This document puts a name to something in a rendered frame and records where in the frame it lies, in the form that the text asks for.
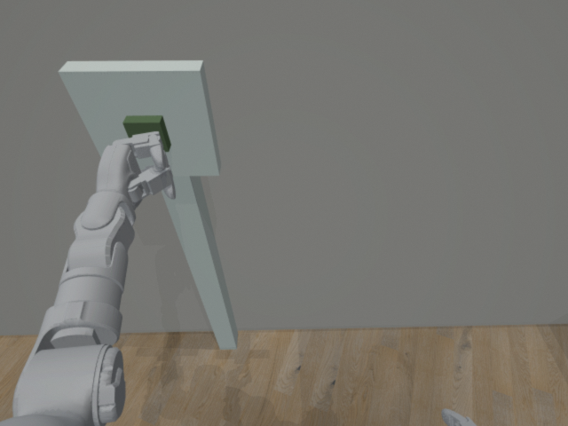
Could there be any left robot hand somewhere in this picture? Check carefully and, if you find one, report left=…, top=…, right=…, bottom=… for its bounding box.
left=96, top=131, right=176, bottom=210

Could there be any robot left forearm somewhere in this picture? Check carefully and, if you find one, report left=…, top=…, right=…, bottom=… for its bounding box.
left=12, top=191, right=136, bottom=417

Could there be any panel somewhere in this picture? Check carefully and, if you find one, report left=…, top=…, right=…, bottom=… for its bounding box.
left=59, top=60, right=238, bottom=350

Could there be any button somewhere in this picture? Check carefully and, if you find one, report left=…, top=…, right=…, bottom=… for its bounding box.
left=123, top=115, right=171, bottom=152

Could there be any right robot hand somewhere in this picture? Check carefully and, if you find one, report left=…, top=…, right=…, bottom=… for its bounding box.
left=441, top=408, right=477, bottom=426

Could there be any left robot upper arm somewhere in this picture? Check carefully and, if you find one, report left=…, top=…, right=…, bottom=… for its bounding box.
left=0, top=344, right=125, bottom=426

